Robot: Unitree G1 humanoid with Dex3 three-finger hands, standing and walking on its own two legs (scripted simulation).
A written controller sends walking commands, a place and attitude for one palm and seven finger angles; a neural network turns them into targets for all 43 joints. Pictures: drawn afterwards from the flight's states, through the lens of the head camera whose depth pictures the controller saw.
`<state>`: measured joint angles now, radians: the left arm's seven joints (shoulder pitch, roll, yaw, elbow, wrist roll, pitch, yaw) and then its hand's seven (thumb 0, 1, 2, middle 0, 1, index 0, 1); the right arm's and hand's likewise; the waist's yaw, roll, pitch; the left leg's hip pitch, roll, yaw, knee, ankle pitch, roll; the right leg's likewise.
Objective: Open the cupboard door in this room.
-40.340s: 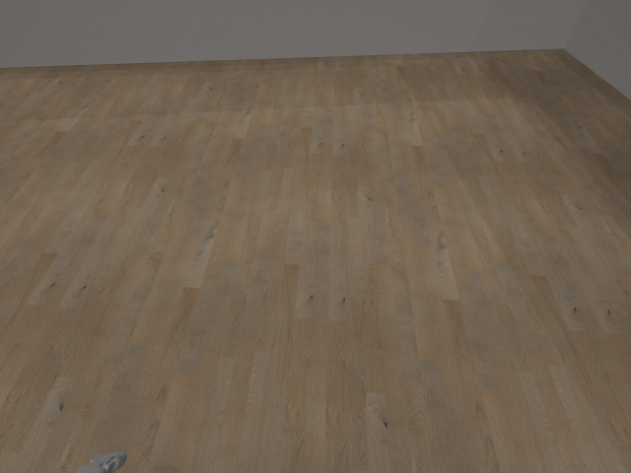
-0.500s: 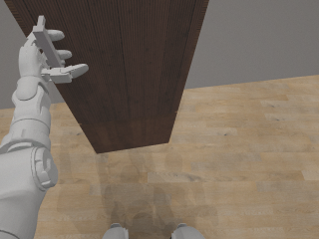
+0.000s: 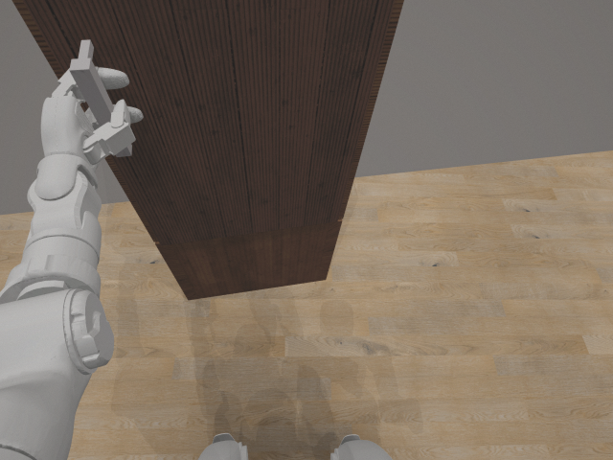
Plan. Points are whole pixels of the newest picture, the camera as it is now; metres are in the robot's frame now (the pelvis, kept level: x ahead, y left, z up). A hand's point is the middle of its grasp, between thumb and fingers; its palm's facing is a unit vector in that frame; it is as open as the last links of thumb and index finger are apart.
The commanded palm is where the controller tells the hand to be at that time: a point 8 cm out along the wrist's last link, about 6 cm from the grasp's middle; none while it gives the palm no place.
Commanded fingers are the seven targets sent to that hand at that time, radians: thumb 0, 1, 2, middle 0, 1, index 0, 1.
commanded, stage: pull the door open along its arc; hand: left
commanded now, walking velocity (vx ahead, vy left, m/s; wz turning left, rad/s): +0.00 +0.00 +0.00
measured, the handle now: (106, 102) +0.56 +0.22 +0.12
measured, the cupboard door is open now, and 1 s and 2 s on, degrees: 1 43 39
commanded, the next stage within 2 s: open thumb and fingers to let go in 0.92 s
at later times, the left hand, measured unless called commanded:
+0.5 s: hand (143, 187) +0.42 +0.16 +0.12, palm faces +0.16 -0.98 +0.09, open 5.7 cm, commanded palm +0.35 +0.20 +0.11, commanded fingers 0.00 0.90 0.90 -0.40 -1.35 -0.40 -1.35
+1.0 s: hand (259, 288) +0.29 +0.03 +0.12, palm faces +0.34 -0.94 -0.03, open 5.8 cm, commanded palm +0.25 +0.08 +0.11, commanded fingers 0.00 0.90 0.90 -0.40 -1.35 -0.40 -1.35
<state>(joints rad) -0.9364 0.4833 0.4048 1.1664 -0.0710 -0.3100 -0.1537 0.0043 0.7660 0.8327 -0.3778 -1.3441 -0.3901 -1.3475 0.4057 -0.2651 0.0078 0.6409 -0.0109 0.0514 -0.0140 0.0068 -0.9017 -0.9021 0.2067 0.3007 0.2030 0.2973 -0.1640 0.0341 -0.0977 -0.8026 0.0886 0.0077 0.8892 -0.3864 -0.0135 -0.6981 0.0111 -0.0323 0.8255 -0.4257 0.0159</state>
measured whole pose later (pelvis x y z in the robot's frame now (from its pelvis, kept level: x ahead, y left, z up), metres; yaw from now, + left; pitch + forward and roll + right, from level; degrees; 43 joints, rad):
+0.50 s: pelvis +0.01 +0.00 +0.02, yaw -1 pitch +11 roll -1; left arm -0.39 0.16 0.25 0.51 -0.19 -0.20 0.02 0.01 0.72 0.75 -0.38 -1.35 -0.38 -1.35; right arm 0.36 -0.24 -0.02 0.59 0.02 0.04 0.01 0.01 -0.90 -0.90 0.20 0.30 0.20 0.30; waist -0.06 0.05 -0.13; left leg -0.60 0.08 0.05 0.79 -0.38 -0.01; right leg -0.52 0.00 0.00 0.74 -0.42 0.02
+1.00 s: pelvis +0.01 -0.04 +0.02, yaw +4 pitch +0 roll +0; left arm 0.10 -0.07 -0.31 -0.06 0.03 0.09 0.58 0.01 0.69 0.74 -0.40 -1.33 -0.41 -1.35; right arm 0.11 -0.17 0.02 0.57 -0.06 0.11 0.03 0.01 -0.90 -0.90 0.21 0.30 0.20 0.30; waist -0.02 0.06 -0.07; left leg -0.36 0.07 -0.03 0.71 -0.34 -0.06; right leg -0.26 0.01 -0.08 0.69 -0.43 -0.03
